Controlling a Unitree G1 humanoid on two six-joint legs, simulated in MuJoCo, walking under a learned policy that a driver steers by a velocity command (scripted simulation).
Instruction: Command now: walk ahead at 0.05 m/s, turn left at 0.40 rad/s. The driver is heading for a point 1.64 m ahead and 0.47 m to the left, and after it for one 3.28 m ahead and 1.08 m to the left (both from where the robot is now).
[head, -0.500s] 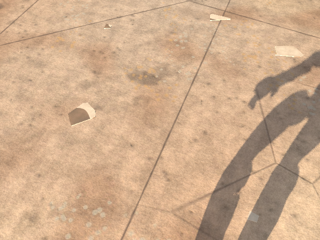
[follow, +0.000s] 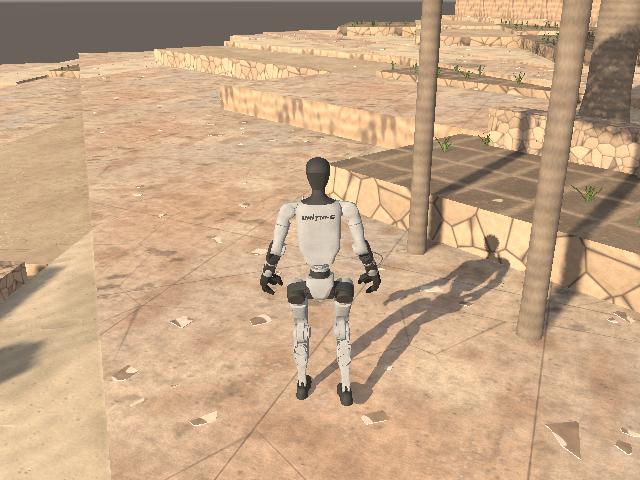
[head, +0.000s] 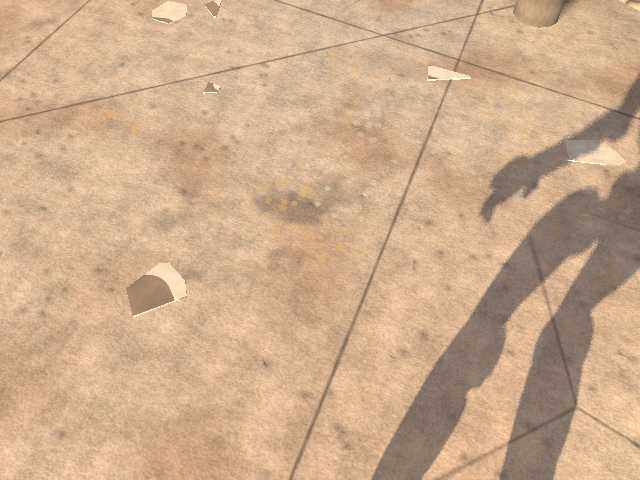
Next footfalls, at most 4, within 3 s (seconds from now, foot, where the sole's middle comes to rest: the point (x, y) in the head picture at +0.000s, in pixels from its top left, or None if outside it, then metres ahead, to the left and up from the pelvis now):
0.20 right None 0.10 -0.14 -0.77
0.62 left None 0.02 0.11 -0.77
1.06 right None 0.14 -0.09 -0.77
2.70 left None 0.08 0.18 -0.77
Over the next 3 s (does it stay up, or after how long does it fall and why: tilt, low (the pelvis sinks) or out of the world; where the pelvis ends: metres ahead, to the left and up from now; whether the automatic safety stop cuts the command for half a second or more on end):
stays up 0.17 0.13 0.01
